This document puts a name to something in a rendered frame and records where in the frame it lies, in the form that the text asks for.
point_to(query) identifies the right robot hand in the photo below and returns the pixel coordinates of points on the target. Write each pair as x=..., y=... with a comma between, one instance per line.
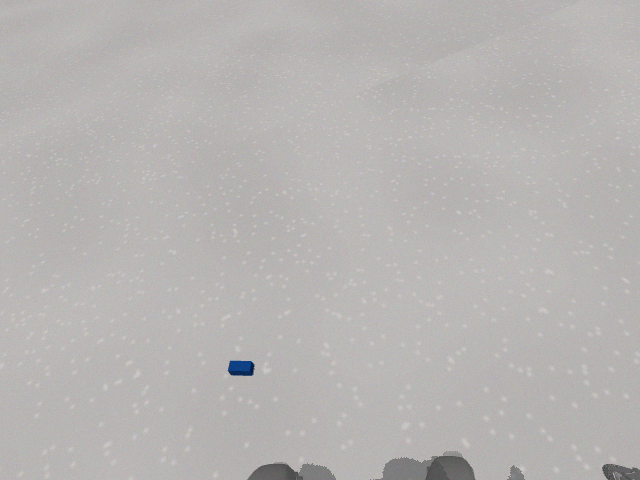
x=616, y=472

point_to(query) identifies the small box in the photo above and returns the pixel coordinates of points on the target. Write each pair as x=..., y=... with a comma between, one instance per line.
x=241, y=368

